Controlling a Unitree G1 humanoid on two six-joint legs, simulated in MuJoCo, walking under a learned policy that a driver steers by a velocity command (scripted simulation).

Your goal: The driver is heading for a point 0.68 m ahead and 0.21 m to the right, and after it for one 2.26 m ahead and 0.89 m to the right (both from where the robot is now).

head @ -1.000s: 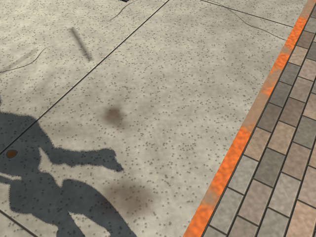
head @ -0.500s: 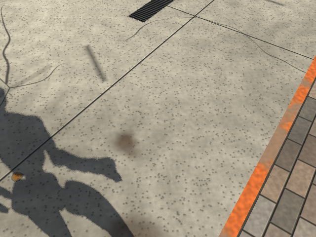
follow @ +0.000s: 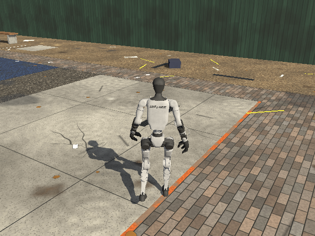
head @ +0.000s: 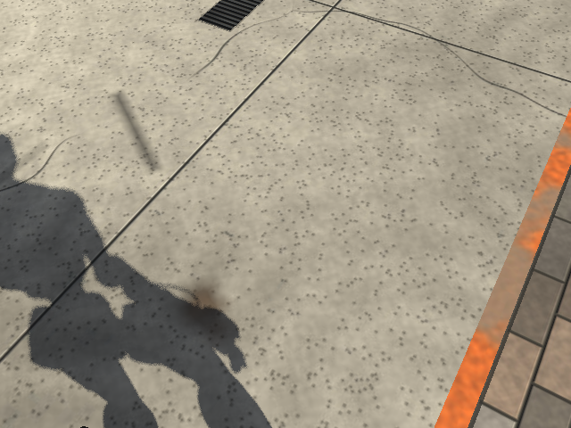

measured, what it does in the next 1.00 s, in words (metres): walks ahead: left foot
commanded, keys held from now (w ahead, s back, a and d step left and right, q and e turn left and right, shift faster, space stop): no key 0.54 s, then w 0.22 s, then w+e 0.24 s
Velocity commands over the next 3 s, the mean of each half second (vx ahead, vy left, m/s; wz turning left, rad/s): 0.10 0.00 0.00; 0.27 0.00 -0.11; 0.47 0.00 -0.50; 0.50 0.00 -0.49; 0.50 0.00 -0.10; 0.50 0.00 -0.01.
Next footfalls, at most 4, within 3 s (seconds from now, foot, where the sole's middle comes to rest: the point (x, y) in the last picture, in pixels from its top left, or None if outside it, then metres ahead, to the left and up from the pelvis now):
0.28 left None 0.20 0.15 -0.77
1.26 right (350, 389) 0.51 -0.11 -0.77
1.76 left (317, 259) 0.86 -0.06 -0.77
2.24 right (450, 239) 0.91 -0.42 -0.77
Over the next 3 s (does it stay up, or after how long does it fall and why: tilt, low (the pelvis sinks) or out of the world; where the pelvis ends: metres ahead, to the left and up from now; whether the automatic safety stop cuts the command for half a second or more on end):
stays up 1.20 -0.45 0.02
